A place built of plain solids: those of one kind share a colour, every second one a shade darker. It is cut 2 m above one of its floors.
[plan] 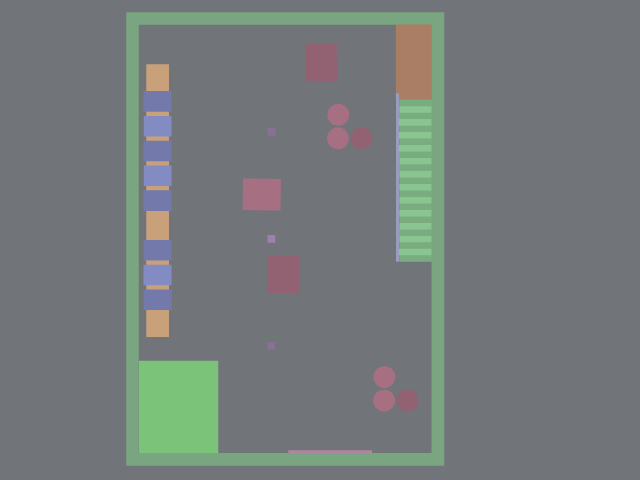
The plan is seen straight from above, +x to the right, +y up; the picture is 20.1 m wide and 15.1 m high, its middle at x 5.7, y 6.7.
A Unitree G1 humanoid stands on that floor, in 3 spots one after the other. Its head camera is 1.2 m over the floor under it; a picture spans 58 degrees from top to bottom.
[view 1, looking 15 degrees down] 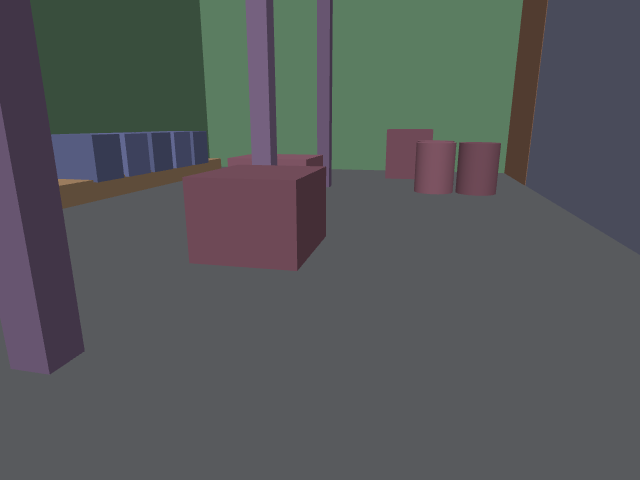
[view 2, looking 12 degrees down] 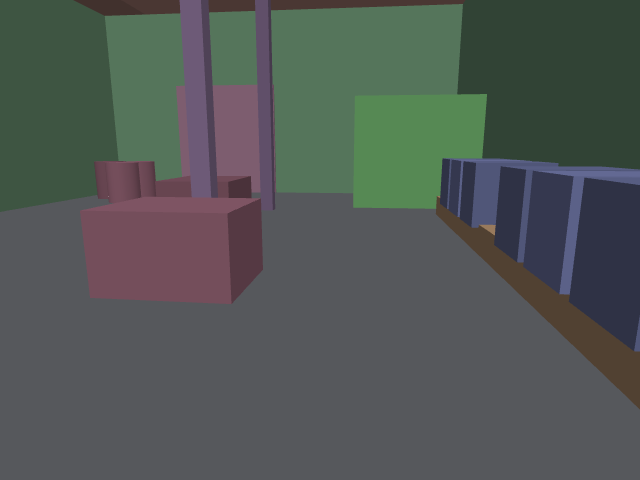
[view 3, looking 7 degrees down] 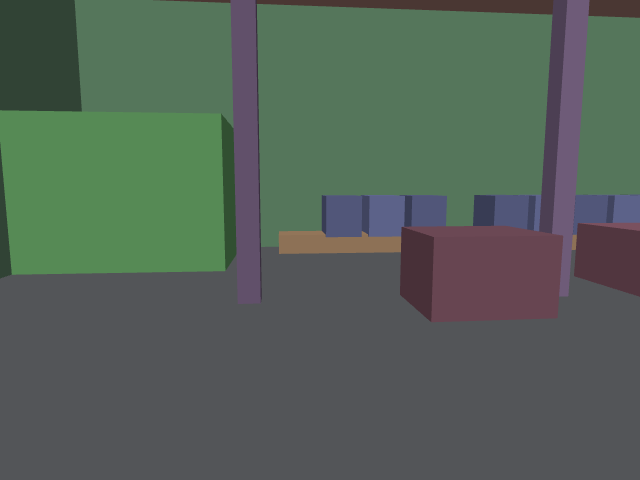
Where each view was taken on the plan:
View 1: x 6.02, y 1.70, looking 103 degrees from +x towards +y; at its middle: load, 4.49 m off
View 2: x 2.25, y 11.77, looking -84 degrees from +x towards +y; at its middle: ground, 5.77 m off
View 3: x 8.70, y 3.72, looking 175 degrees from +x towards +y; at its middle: stillage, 7.84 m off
